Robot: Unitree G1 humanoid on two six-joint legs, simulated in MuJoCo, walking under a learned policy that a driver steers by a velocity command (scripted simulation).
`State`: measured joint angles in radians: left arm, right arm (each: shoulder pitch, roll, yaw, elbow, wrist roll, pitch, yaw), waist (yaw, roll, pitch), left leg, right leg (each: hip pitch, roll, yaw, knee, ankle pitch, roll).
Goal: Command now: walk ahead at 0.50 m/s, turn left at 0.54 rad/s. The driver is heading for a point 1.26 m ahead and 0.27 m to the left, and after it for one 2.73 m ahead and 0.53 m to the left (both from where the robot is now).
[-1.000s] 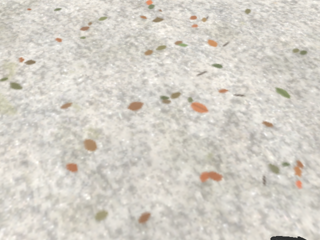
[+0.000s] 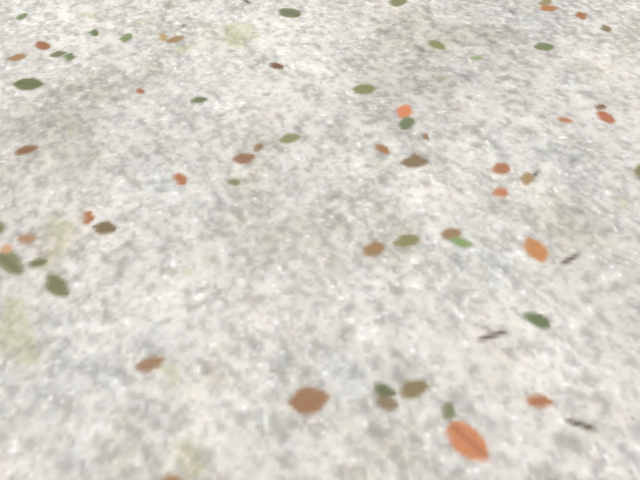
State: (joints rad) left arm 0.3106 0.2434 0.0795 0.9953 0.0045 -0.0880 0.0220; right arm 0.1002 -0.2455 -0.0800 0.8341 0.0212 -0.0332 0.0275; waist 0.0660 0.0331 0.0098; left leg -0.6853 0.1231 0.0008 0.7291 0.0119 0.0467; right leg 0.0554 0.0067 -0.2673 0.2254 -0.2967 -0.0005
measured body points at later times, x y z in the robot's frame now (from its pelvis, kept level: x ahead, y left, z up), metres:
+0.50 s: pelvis +0.28 +0.06 +0.01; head +0.31 +0.08 +0.45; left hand +0.43 +0.35 -0.08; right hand +0.41 -0.21 -0.10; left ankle +0.20 +0.12 -0.74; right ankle +0.51 -0.06 -0.69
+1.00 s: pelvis +0.46 +0.07 +0.00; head +0.47 +0.08 +0.45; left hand +0.46 +0.34 -0.13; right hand +0.68 -0.12 -0.11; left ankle +0.43 +0.21 -0.74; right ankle +0.53 -0.02 -0.74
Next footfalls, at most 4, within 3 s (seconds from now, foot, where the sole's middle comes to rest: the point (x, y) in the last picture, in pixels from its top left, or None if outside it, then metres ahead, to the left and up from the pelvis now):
0.12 left None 0.24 0.13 -0.77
0.60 right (354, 447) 0.56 -0.01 -0.77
0.96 left None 0.47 0.23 -0.77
2.12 right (297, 304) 0.91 0.14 -0.77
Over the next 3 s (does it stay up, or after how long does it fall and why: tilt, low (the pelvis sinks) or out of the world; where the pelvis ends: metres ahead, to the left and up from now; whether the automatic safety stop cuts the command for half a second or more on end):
stays up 1.11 0.39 0.01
